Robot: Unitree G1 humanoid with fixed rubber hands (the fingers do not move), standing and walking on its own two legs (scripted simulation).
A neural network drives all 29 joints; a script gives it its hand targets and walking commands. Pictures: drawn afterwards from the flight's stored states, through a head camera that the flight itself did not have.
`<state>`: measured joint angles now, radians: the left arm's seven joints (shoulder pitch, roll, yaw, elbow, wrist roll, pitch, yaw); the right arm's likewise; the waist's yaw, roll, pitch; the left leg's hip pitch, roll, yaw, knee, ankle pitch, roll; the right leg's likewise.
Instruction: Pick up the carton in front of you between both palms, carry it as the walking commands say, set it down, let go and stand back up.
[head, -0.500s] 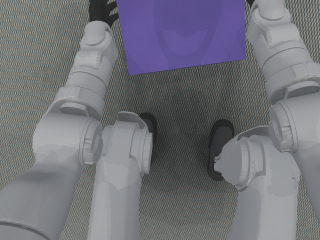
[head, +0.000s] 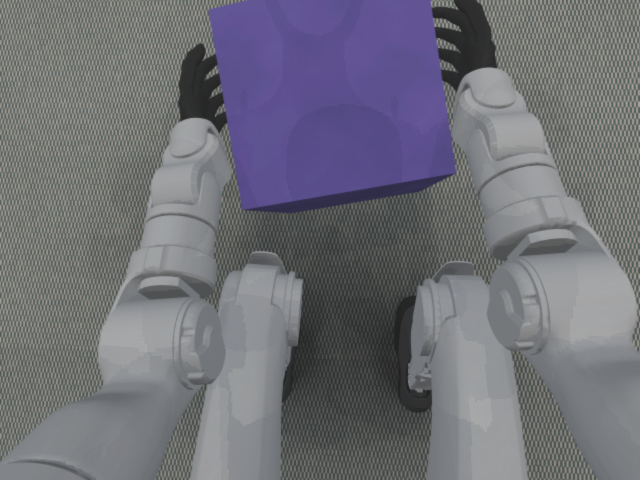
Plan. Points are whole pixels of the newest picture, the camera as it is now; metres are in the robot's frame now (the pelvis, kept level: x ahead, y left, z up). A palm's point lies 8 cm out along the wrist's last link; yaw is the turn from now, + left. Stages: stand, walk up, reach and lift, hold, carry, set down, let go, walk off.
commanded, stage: reach and lift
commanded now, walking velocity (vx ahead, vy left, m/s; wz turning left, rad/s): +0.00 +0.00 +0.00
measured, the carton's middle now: (338, 121) +0.51 +0.03 -0.15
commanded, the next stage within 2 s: none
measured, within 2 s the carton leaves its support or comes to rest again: neither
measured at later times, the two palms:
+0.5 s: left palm (119, 87) +0.45 +0.19 +0.07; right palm (538, 34) +0.49 -0.11 +0.07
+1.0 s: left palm out of the picture +0.42 +0.17 +0.23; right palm out of the picture +0.45 -0.13 +0.24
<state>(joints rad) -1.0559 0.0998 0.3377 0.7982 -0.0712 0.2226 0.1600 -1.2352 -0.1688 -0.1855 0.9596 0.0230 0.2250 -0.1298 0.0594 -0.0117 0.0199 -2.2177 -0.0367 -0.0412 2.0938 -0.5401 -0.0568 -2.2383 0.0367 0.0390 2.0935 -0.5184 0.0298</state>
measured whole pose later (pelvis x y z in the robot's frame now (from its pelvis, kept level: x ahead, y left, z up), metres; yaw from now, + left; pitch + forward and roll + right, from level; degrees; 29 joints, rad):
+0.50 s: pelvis +0.02 +0.00 +0.13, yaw +1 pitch +42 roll +1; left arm -0.83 -0.03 0.45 0.58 0.16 0.37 0.05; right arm -0.91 0.05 -0.39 0.67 -0.21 0.32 -0.07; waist 0.04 -0.03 -0.21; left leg -1.90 -0.06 -0.06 1.66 -0.49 -0.05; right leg -1.90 0.07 0.05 1.67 -0.49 0.02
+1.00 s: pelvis +0.07 +0.00 +0.27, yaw +1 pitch +28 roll +1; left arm -0.48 -0.11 0.36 0.55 0.18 0.34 0.03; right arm -0.51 0.13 -0.34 0.56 -0.20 0.32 -0.06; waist 0.03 -0.02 -0.23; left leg -1.21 -0.04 -0.06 1.17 -0.44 -0.03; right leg -1.22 0.05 0.07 1.19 -0.45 0.01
